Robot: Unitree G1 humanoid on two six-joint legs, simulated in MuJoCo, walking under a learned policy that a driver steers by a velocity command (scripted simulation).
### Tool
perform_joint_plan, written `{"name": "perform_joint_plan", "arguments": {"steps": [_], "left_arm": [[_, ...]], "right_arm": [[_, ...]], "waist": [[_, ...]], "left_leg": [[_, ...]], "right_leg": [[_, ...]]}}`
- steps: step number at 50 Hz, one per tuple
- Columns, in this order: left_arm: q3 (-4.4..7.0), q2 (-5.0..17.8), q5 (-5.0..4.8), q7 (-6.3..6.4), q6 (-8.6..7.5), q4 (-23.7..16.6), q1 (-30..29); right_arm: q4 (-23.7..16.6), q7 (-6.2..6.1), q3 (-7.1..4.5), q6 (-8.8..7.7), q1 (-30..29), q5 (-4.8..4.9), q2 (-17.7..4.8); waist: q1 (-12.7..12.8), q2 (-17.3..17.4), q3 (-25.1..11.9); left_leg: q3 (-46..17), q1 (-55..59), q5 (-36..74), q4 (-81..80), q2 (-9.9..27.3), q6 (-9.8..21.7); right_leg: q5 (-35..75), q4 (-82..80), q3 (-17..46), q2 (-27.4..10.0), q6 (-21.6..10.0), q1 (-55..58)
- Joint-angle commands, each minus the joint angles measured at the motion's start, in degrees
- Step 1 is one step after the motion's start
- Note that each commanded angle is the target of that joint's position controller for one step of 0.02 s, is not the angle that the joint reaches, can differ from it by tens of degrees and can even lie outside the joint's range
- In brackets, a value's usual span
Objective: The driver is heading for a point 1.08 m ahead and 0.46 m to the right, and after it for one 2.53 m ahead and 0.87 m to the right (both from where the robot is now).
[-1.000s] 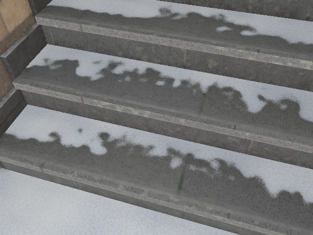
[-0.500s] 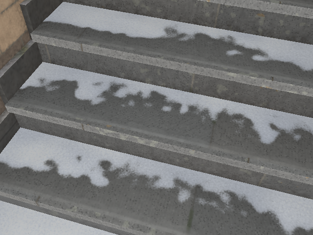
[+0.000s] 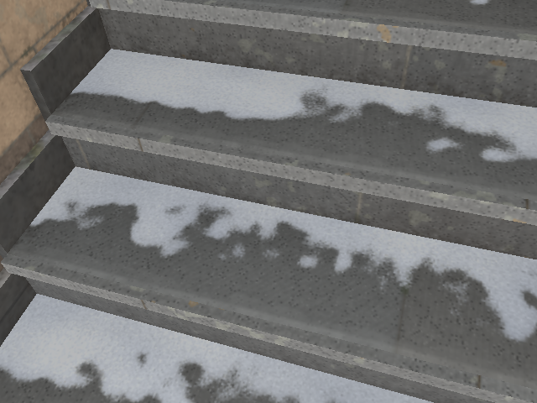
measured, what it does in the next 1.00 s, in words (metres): climbs, turning right: left foot 0.17 m higher, then right foot 0.17 m higher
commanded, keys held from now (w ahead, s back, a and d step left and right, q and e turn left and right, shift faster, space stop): w+e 0.40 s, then e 0.60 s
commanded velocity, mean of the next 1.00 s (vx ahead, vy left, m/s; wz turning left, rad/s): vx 0.31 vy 0.00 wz -0.49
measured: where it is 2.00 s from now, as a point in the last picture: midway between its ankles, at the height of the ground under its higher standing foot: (362, 155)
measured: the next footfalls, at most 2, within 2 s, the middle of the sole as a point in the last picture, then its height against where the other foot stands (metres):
left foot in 0.28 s outside the picture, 0.17 m higher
right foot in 0.90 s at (389, 314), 0.17 m higher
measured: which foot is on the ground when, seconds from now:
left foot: up 0.00-0.26, down 0.28-0.92, up 0.94-1.00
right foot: down 0.00-0.32, up 0.34-0.88, down 0.90-1.00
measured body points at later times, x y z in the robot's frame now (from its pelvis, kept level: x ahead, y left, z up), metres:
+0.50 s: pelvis +0.27 +0.06 +0.13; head +0.28 +0.06 +0.58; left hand +0.48 +0.26 +0.02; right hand +0.31 -0.20 +0.00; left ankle +0.33 +0.13 -0.57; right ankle +0.21 -0.09 -0.34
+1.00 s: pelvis +0.47 -0.04 +0.23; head +0.48 -0.03 +0.68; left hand +0.73 +0.08 +0.12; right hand +0.39 -0.29 +0.09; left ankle +0.36 +0.15 -0.42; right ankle +0.53 -0.15 -0.40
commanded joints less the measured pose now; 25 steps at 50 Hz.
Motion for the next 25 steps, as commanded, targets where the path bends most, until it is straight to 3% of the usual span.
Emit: {"name": "perform_joint_plan", "arguments": {"steps": [1,2,4,5,6,7,8,9,10,11,12,13,14,15,16,17,18,19,20,21,22,23,24,25], "left_arm": [[-0.12,5.0,-0.18,0.24,-1.66,-2.1,-1.7],[0.15,5.7,0.06,0.45,-1.94,-1.1,2.1],[0.36,6.7,-0.81,1.25,-2.31,-0.9,4.8],[0.02,6.2,-0.53,1.61,-2.11,0.2,7.7],[0.03,6.2,-0.32,2.2,-1.87,0.5,9.3],[-0.07,5.7,-0.27,2.63,-1.09,0.9,10.7],[-0.26,4.7,-0.66,3.53,-0.23,1.8,12.0],[-0.19,5.5,-0.25,4.29,0.53,1.6,12.0],[0.06,5.5,-1.42,5.02,1.15,0.5,10.9],[0.24,5.3,-1.56,4.81,1.46,-0.4,9.6],[-0.13,5.1,-1.24,3.72,1.12,-3.4,5.2],[1.22,10.0,-0.99,2.58,0.22,-5.2,5.0],[3.13,15.5,-1.98,1.72,-0.79,-6.1,3.0],[4.41,16.2,-2.76,1.04,-2.16,-7.2,0.2],[3.62,8.7,-4.23,-0.53,-3.2,-12.5,-1.8],[3.76,5.3,0.03,-1.63,-2.92,-13.8,-1.3],[3.65,0.4,2.12,-1.4,-1.74,-16.2,-0.8],[3.0,-1.5,3.12,-0.67,-0.29,-19.2,-4.4],[2.31,-3.2,3.53,0.74,0.83,-21.4,-7.3],[0.34,-2.0,-1.27,-3.18,0.91,-17.0,-6.6],[0.11,-3.3,-2.41,-4.92,0.86,-16.5,-2.3],[0.42,-1.8,-1.39,-5.52,0.83,-17.8,-1.5],[0.42,-1.2,-0.95,-5.62,0.56,-17.1,-1.8],[0.81,0.9,-1.3,-5.89,0.65,-17.0,-2.2]], "right_arm": [[-7.4,-0.15,1.78,1.8,-1.1,-1.11,2.5],[-9.1,-1.15,2.2,1.91,-4.2,-0.52,3.8],[-15.0,-2.25,2.39,1.64,-11.1,-0.85,2.4],[-18.1,-2.57,3.19,1.09,-16.9,-0.69,3.9],[-20.9,-2.52,3.56,0.56,-19.9,-0.67,3.9],[-24.0,-2.0,4.33,0.26,-24.2,-0.93,4.5],[-27.0,-1.46,5.01,0.05,-27.3,-1.18,5.5],[-28.5,-1.03,5.25,0.14,-27.2,-0.78,5.6],[-28.9,-0.45,6.27,0.68,-24.4,-0.9,7.1],[-28.7,-0.62,6.29,1.15,-23.1,0.05,7.0],[-25.3,-0.85,5.44,1.11,-15.8,1.42,5.9],[-21.6,-1.42,3.52,1.17,-3.5,1.78,3.0],[-19.3,-1.78,1.47,1.1,6.7,2.3,-0.5],[-17.2,-1.8,-0.2,0.47,13.2,0.54,-3.2],[-14.5,-2.47,-2.68,0.04,16.8,-0.86,-10.0],[-14.2,-2.96,-4.09,1.89,11.3,0.19,-12.9],[-14.1,-2.54,-3.57,2.51,2.0,1.21,-9.1],[-11.5,-2.52,-2.45,2.65,-2.4,1.66,-4.4],[-7.7,-2.38,-1.53,1.58,-2.0,1.2,0.1],[-5.3,1.73,0.83,-1.07,1.5,-0.37,3.6],[-1.5,2.44,0.54,-1.58,3.4,-1.11,4.7],[1.0,3.27,0.5,-2.1,3.9,-2.18,4.6],[2.0,3.19,0.51,-2.69,3.1,-1.88,5.3],[2.1,3.03,0.14,-3.1,1.4,-1.95,4.0]], "waist": [[-4.5,-6.4,4.4],[-2.3,-10.1,3.2],[-1.4,-8.1,4.9],[0.7,-8.1,6.1],[1.3,-6.6,6.4],[3.0,-5.2,6.2],[3.7,-5.6,6.6],[3.6,-5.5,5.3],[2.5,-5.4,1.2],[2.4,-6.1,-0.1],[-1.4,-6.6,-5.5],[-5.6,-11.0,-15.9],[-11.7,-15.1,-23.2],[-15.1,-13.6,-27.5],[-13.5,6.8,-29.6],[-9.8,16.1,-31.3],[-3.3,8.0,-21.5],[-0.2,3.2,-9.5],[1.5,-1.9,1.0],[-3.6,-3.1,7.8],[-0.7,-1.1,4.7],[2.8,-4.7,1.3],[3.2,-6.0,-0.4],[4.0,-4.4,-2.3]], "left_leg": [[3.3,-9.9,2.9,4.4,0.9,-0.9],[5.1,-16.8,-1.0,16.8,-0.2,-1.1],[2.0,-30.0,-4.7,17.6,2.9,-1.2],[2.5,-39.3,-8.8,23.1,3.0,-0.6],[1.1,-44.4,-11.5,21.6,4.2,-0.2],[3.0,-44.4,-12.8,14.5,5.0,-0.3],[2.0,-42.4,-13.5,9.4,5.3,0.1],[3.6,-39.5,-12.4,4.5,4.9,-0.2],[5.6,-21.3,-9.4,-9.2,4.7,0.6],[7.9,-8.7,-7.2,-18.4,2.7,1.2],[11.6,9.3,-6.5,-26.2,-2.1,1.9],[10.8,23.1,-3.3,-25.7,-5.9,2.5],[7.7,29.2,-3.2,-32.9,-6.6,3.2],[0.0,35.8,-5.2,-38.8,-3.6,4.7],[-30.2,45.8,-9.1,-59.1,14.3,9.1],[-56.2,41.7,-20.0,-80.1,19.7,10.4],[-52.7,30.5,-33.7,-81.8,21.8,9.5],[-44.6,21.6,-37.9,-79.9,20.2,8.9],[-32.9,14.2,-32.5,-76.4,18.1,6.3],[-22.7,11.9,-8.6,-76.4,14.5,9.3],[-19.7,15.3,7.3,-77.4,15.3,9.9],[-14.4,18.6,18.9,-76.6,15.5,9.6],[-8.2,21.0,18.6,-77.7,13.4,8.7],[-2.1,22.3,18.9,-78.8,12.5,8.5]], "right_leg": [[2.7,-13.2,13.6,-12.2,-8.8,-9.6],[1.3,-14.5,17.5,-14.4,-11.7,-4.9],[-8.7,-15.9,21.9,-16.5,-11.7,2.7],[-9.0,-16.5,24.4,-18.0,-12.2,8.4],[-10.9,-16.7,25.0,-18.5,-11.3,12.7],[-11.0,-18.4,23.0,-16.4,-9.9,13.6],[-6.9,-19.5,22.8,-15.3,-9.3,12.6],[-1.7,-21.3,21.4,-14.8,-9.3,13.7],[14.1,-27.8,18.6,-14.8,-10.5,7.8],[25.7,-28.7,14.9,-12.8,-9.8,5.2],[55.8,-22.1,9.0,-10.0,-9.2,1.6],[84.7,-10.7,8.5,-12.1,-8.4,5.5],[94.6,1.1,9.8,-14.5,-7.2,12.7],[89.6,16.6,9.8,-13.3,-5.6,11.8],[51.6,39.3,8.5,-3.3,-1.5,-8.4],[7.4,67.0,13.2,3.9,-0.7,-16.3],[7.5,81.2,17.5,0.0,-0.2,-23.3],[8.7,85.6,11.5,-2.5,-0.1,-29.1],[9.0,88.4,10.0,-3.3,-1.0,-35.2],[13.6,95.8,22.5,1.1,-7.3,-41.0],[14.1,95.1,23.2,1.1,-9.8,-44.1],[16.2,92.8,21.8,0.5,-10.8,-46.9],[14.6,90.3,21.8,0.1,-11.5,-48.7],[12.7,88.0,19.4,-1.2,-10.3,-48.9]]}}
Keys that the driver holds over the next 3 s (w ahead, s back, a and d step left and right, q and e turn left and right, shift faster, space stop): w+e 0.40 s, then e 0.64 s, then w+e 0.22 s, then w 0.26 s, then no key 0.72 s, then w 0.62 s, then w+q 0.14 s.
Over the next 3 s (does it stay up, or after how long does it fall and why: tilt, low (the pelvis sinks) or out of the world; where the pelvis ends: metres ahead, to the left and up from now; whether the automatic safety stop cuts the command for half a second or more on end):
stays up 0.97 -0.33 0.53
